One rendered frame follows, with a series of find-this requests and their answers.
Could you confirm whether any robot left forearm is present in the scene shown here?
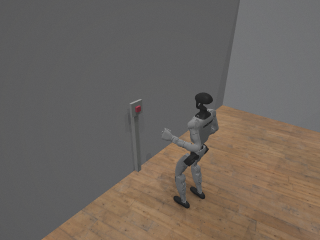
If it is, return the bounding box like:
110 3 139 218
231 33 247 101
170 135 199 152

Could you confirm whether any robot torso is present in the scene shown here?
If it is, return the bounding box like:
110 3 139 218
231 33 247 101
190 109 213 160

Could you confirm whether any robot right upper arm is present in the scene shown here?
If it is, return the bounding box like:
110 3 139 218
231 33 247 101
207 109 219 133

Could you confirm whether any robot left hand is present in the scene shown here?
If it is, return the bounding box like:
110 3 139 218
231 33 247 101
161 128 173 141

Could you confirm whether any panel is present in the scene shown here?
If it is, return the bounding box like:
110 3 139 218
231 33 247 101
129 99 143 172

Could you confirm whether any robot left upper arm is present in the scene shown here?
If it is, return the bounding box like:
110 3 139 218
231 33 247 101
187 118 202 153

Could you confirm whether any button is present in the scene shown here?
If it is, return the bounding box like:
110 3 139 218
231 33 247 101
135 105 141 113

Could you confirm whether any right robot shin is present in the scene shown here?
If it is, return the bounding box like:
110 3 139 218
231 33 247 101
191 165 202 194

